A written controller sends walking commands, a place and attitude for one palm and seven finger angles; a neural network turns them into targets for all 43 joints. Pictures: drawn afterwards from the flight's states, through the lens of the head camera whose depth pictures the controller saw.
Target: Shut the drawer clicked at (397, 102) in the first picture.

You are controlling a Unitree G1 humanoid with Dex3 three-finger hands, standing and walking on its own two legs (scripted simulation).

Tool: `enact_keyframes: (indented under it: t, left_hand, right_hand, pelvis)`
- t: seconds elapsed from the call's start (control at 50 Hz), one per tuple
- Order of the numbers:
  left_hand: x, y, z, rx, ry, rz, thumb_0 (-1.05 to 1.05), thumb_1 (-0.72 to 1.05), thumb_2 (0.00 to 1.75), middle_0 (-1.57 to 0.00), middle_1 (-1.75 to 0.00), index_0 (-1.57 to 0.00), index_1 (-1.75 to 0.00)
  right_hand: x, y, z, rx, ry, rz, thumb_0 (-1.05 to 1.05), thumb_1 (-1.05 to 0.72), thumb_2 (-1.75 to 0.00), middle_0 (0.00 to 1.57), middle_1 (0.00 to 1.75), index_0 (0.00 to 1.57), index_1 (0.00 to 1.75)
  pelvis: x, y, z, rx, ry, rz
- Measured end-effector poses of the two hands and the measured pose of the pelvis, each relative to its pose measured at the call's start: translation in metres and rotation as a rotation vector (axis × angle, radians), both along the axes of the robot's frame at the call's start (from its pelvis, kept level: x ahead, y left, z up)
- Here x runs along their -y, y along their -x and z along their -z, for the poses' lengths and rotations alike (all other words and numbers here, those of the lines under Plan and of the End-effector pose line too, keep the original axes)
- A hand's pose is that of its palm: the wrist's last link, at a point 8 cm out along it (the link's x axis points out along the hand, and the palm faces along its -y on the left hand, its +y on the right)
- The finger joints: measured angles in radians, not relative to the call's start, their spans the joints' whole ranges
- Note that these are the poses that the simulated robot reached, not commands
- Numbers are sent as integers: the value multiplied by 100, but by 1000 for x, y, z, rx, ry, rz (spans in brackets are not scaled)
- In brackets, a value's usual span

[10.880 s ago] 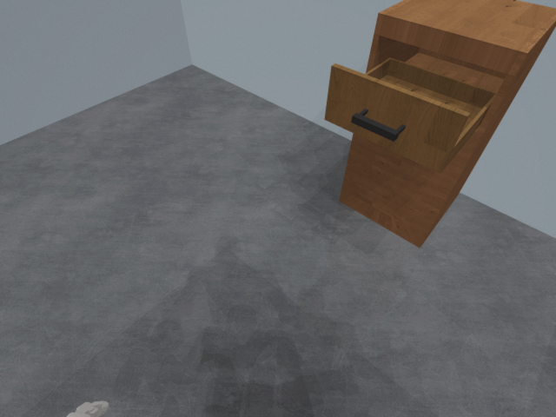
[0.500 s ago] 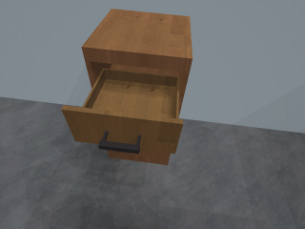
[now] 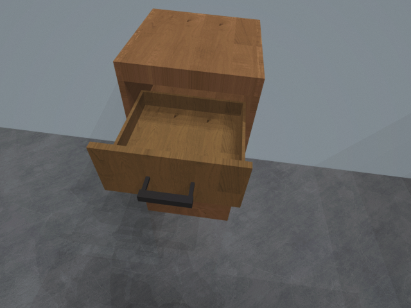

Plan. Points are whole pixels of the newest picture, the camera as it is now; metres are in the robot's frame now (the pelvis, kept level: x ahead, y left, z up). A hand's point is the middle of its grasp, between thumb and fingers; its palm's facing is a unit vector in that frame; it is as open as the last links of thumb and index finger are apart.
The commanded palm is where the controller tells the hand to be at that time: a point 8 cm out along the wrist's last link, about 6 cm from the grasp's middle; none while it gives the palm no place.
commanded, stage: look again from close up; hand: left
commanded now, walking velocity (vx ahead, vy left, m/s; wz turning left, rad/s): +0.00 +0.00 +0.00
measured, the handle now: (167, 191) +0.39 +0.12 -0.06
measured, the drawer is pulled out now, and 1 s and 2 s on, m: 0.28 0.28 0.28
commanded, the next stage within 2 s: raise the hand and make a fist in 0.46 s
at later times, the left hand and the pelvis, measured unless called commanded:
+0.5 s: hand out of the picture -0.02 +0.15 -0.18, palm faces +0.02 -0.99 -0.16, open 7.4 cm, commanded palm none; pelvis +0.00 +0.00 +0.00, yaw +0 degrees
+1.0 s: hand (152, 301) +0.15 +0.11 -0.05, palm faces -0.02 -1.00 +0.02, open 5.8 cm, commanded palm +0.12 +0.18 -0.04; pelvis -0.03 -0.05 -0.08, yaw +0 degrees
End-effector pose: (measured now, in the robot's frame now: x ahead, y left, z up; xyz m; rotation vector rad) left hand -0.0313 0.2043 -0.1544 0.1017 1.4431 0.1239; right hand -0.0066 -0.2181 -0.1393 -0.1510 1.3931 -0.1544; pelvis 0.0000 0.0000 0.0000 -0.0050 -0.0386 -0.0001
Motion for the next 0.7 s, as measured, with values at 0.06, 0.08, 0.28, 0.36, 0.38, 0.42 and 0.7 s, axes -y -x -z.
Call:
enact_keyframes:
  t: [0.06,0.08,0.28,0.36,0.38,0.42,0.7]
  left_hand:
    - [0,-3,0,6,-1,0,0,91,90,-20,-30,-20,-30]
    - [0,-3,0,8,-1,0,0,91,90,-20,-30,-20,-30]
    - [-3,-8,-2,16,-13,4,0,91,90,-20,-30,-20,-30]
    - [-2,-7,-3,14,-14,3,0,91,90,-20,-30,-20,-30]
    - [-2,-7,-3,13,-14,3,0,91,90,-20,-30,-20,-30]
    - [-2,-6,-3,11,-14,2,0,91,90,-20,-30,-20,-30]
    - [-26,-103,-82,623,-162,-69,6,98,90,-23,-33,-23,-32]
  right_hand:
    - [0,0,0,0,0,1,1,-92,-90,20,30,20,30]
    - [0,0,0,1,0,2,1,-92,-90,20,30,20,30]
    - [-2,3,1,-8,-9,9,1,-92,-90,20,30,20,30]
    - [-2,4,1,-12,-12,12,1,-92,-90,20,30,20,30]
    - [-3,5,1,-13,-13,12,1,-92,-90,20,30,20,30]
    - [-3,5,1,-15,-14,13,1,-92,-90,20,30,20,30]
    - [27,-35,-11,366,50,-10,3,-93,-90,20,30,21,30]
  pelvis:
    - [0,-1,0,0,-1,1]
    - [0,-1,0,0,-1,1]
    - [1,-2,-1,0,-2,2]
    - [2,-2,-1,0,-2,2]
    - [2,-2,-1,0,-2,3]
    - [2,-2,-1,0,-2,2]
    - [9,5,9,-31,-22,-21]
